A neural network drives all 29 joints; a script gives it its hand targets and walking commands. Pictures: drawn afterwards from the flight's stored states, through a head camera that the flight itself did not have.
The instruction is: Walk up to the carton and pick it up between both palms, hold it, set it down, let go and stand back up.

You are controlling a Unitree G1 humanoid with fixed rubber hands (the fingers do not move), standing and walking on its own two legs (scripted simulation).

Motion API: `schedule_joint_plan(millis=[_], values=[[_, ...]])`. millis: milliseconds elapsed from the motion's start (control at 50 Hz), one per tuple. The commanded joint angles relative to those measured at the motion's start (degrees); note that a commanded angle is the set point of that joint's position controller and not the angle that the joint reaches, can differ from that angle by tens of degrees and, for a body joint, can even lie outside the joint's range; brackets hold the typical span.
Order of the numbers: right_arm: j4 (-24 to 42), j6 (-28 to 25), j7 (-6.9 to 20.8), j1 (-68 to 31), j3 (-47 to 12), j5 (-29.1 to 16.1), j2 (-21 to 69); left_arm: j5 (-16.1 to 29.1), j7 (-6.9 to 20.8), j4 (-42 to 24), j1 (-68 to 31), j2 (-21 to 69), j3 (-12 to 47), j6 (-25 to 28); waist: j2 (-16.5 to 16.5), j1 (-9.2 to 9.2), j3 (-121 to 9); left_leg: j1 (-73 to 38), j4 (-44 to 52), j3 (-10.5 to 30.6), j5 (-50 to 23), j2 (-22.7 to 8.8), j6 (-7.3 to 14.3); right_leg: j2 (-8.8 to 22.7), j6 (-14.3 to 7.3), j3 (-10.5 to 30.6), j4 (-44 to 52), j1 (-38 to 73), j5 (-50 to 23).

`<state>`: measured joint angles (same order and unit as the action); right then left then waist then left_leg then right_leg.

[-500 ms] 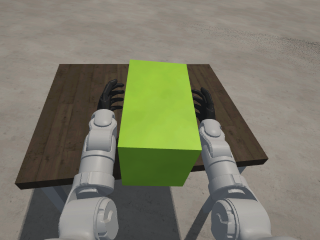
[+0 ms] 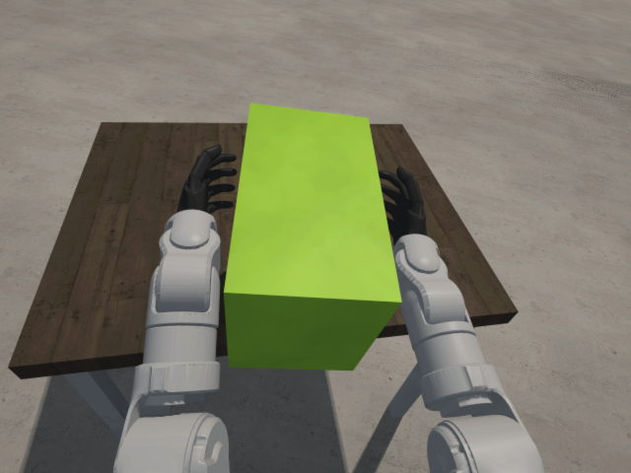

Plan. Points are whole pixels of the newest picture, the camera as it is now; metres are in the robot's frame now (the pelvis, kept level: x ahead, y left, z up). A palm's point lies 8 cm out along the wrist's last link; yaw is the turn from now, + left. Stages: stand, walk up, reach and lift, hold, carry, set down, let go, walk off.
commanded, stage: reach and lift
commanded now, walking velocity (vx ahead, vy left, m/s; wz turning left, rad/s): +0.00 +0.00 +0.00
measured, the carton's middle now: (301, 236) +0.39 +0.00 +0.10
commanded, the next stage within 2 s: hold in 0.72 s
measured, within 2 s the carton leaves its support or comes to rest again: neither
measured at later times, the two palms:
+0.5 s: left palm (193, 197) +0.37 +0.13 +0.18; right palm (410, 221) +0.36 -0.13 +0.16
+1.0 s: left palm (188, 204) +0.37 +0.13 +0.18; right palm (404, 221) +0.36 -0.13 +0.16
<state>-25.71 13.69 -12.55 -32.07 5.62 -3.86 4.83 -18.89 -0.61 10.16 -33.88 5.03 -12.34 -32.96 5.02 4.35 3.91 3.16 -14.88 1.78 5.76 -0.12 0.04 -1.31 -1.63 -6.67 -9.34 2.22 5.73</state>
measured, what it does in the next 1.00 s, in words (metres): stands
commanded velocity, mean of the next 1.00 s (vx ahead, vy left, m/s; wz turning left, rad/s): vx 0.00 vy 0.00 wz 0.00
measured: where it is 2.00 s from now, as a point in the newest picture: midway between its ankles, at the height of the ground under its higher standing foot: outside the picture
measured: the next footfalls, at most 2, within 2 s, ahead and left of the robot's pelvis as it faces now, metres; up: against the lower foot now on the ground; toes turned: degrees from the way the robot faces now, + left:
none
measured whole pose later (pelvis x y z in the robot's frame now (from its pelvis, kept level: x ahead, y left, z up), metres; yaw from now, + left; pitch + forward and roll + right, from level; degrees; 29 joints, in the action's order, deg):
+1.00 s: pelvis +0.00 +0.00 +0.00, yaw -1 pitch -9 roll +0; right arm -21.2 19.2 -14.2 -33.5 1.4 -9.4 2.7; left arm -21.3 1.5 -0.6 -33.4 6.2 -13.4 -42.6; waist 4.8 3.7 7.5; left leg -1.6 -13.0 1.1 5.7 -0.2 -0.2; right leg -1.3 -1.7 -5.9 -8.3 6.3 5.9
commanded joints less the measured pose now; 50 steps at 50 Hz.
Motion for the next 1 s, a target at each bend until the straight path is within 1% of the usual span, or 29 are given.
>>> schedule_joint_plan(millis=[0, 140, 240, 360, 480, 680, 740, 760, 780, 820, 900, 980], values=[[16.2, -2.8, 2.4, -34.2, -17.6, -1.9, 19.3, 6.6, 7.6, -7.5, -26.8, 24.9, 22.6, 1.7, -5.9, 1.59, -23.3, -5.4, 0.4, -1.0, -5.9, 1.9, -1.3, -0.7, 4.0, 0.3, -1.4, 6.4, -13.8], [19.3, -0.3, 1.1, -31.3, -20.4, -4.1, 18.8, 6.7, 8.8, -10.5, -23.4, 23.9, 22.8, -0.7, -4.3, 1.31, -22.6, -5.9, 0.1, -0.2, -10.9, 1.9, -1.5, -0.7, 4.4, 0.6, -1.5, 9.0, -18.8], [21.9, 1.0, 0.1, -30.8, -22.1, -6.2, 18.0, 6.8, 9.1, -13.8, -22.4, 23.7, 23.6, -2.8, -4.4, 1.22, -21.1, -7.4, 0.0, 0.0, -13.1, 1.8, -2.0, -0.8, 4.4, 0.5, -1.2, 9.1, -19.9], [23.0, 1.9, -0.2, -31.3, -21.9, -6.9, 16.9, 7.0, 8.7, -16.0, -23.2, 23.5, 24.5, -4.5, -5.3, 1.47, -20.0, -9.3, 0.2, -0.5, -12.1, 1.6, -2.9, -1.1, 4.2, 0.1, -0.5, 7.1, -16.6], [22.4, 2.4, 0.0, -32.5, -20.4, -6.7, 16.0, 6.8, 8.4, -15.7, -24.2, 23.3, 23.9, -5.5, -5.5, 1.57, -19.9, -10.0, 0.4, -1.1, -9.8, 1.5, -3.1, -1.2, 4.1, -0.3, -0.1, 5.5, -13.3], [21.4, 3.3, -0.2, -34.6, -19.6, -7.0, 15.8, 6.4, 8.6, -14.4, -26.1, 22.9, 22.0, -6.4, -4.6, 1.42, -20.6, -9.5, 0.5, -1.3, -9.2, 1.7, -2.4, -1.0, 4.4, -0.2, -0.3, 6.2, -13.9], [22.2, 3.5, -0.5, -34.9, -21.1, -7.8, 16.0, 6.3, 8.5, -16.3, -26.0, 23.0, 22.3, -7.0, -4.7, 0.56, -21.5, -10.4, 0.2, -1.4, -11.9, 1.6, -2.3, -1.0, 4.2, 0.1, -0.6, 7.3, -15.6], [20.7, 3.5, -0.2, -34.3, -20.1, -8.6, 14.6, 5.1, 8.6, -16.7, -24.5, 22.7, 20.8, -7.5, -5.1, 0.29, -19.9, -11.0, 0.9, -1.8, -11.7, 1.1, -1.9, -0.5, 3.6, 0.1, -0.3, 7.4, -14.9], [19.5, 3.5, -0.1, -33.5, -19.6, -8.5, 13.6, 4.5, 8.7, -16.6, -23.9, 22.0, 19.8, -7.9, -5.0, 0.04, -18.3, -11.3, 1.2, -1.8, -11.6, 0.9, -1.9, -0.4, 3.4, 0.1, 0.0, 7.5, -14.3], [17.9, 3.3, 0.1, -32.6, -18.4, -8.3, 12.4, 3.7, 9.1, -15.7, -22.3, 20.9, 18.4, -8.7, -4.8, -0.37, -15.7, -10.7, 1.7, -2.1, -10.3, 0.8, -2.1, -0.2, 3.1, 0.0, 0.6, 7.8, -12.2], [16.9, 2.0, 0.5, -33.0, -16.1, -7.2, 11.8, 3.7, 9.0, -14.7, -22.5, 20.2, 17.3, -8.5, -4.1, -0.35, -14.0, -8.6, 3.1, -2.5, -5.1, 0.6, -1.7, 0.1, 3.1, -0.3, 0.9, 7.3, -7.2], [18.7, -0.2, 1.4, -36.0, -16.0, -5.9, 14.0, 5.5, 7.9, -16.2, -25.9, 21.8, 20.2, -6.2, -4.9, 0.3, -19.4, -10.2, 2.2, -2.8, -6.0, 0.6, -1.8, -0.3, 3.0, -0.6, 0.5, 5.8, -7.2]])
